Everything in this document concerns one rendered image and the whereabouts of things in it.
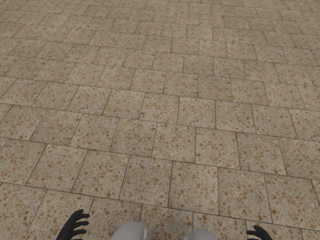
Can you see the left robot thigh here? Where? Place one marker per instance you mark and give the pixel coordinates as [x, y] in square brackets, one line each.
[131, 230]

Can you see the right robot hand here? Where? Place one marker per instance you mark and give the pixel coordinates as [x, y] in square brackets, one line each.
[260, 233]

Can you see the robot thigh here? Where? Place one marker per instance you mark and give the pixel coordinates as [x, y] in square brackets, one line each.
[131, 230]
[198, 234]

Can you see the right robot thigh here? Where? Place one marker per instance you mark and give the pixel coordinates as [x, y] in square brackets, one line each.
[198, 234]

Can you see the left robot hand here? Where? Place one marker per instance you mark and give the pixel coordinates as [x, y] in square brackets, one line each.
[67, 232]

